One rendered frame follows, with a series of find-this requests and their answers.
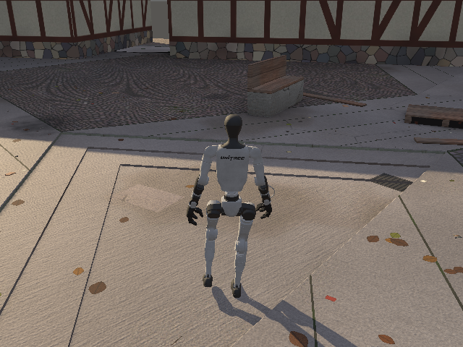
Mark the right robot shin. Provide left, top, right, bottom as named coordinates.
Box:
left=234, top=241, right=247, bottom=288

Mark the right robot upper arm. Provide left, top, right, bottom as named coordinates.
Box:
left=248, top=146, right=266, bottom=186

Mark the robot right hand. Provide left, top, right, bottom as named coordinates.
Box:
left=255, top=203, right=272, bottom=219

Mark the right robot forearm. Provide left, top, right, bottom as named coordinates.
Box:
left=258, top=175, right=271, bottom=205

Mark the left robot forearm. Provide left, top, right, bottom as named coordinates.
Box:
left=188, top=174, right=204, bottom=208

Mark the robot left hand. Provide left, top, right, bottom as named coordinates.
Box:
left=186, top=205, right=203, bottom=226

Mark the robot left thigh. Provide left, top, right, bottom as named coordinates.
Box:
left=206, top=200, right=221, bottom=241

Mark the left robot upper arm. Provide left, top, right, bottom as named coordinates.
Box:
left=197, top=145, right=218, bottom=186

